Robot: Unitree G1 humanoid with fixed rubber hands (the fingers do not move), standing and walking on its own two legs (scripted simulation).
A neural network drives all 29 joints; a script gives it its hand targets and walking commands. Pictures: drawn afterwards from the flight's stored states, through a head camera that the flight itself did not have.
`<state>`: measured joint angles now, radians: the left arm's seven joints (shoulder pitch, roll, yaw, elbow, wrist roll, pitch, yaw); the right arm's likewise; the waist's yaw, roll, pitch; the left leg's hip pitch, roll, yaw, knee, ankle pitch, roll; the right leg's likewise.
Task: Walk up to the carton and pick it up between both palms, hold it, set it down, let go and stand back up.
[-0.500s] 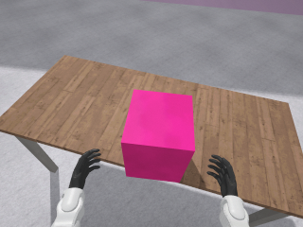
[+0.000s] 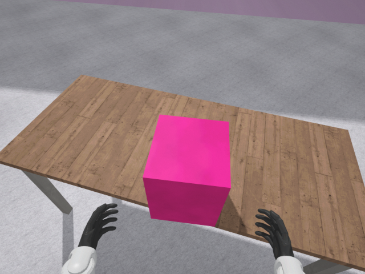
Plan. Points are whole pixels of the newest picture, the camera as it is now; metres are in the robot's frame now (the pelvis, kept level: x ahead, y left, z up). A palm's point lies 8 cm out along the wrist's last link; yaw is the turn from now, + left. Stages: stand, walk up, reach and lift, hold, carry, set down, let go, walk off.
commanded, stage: set down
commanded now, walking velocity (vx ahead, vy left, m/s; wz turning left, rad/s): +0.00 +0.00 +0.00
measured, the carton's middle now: (188, 172) +0.40 +0.01 -0.09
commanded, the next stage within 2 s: let go in 0.74 s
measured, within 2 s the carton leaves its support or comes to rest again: neither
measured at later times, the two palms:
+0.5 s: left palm (88, 254) +0.17 +0.23 -0.07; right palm (288, 261) +0.17 -0.21 -0.07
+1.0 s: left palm (89, 259) +0.16 +0.23 -0.08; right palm (293, 273) +0.15 -0.22 -0.08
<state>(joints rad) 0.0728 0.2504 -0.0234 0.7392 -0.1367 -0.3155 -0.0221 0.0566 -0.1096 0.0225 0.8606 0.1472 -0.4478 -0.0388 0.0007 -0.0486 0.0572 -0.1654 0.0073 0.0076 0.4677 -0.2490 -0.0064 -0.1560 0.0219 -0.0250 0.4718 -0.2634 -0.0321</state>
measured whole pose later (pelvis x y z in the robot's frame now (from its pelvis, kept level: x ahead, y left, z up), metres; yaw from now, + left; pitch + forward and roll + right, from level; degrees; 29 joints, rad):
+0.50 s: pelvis +0.02 +0.00 +0.01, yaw -1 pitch -4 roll +0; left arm 0.21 0.22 0.01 0.59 -0.04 -0.08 -0.02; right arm 0.18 -0.15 0.00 0.77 0.06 -0.34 -0.01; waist 0.02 -0.03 0.08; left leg -0.06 0.01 0.03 0.38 -0.23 0.00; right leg -0.06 0.03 0.00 0.37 -0.23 -0.03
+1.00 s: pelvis +0.00 +0.00 +0.01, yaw -2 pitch -5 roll +0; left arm 0.20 0.22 -0.01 0.53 -0.03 0.12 0.00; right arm 0.19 -0.16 -0.03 0.71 -0.02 -0.17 0.01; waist 0.01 -0.02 0.10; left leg -0.07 0.02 0.04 0.36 -0.21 0.00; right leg -0.07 0.03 0.00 0.36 -0.21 -0.03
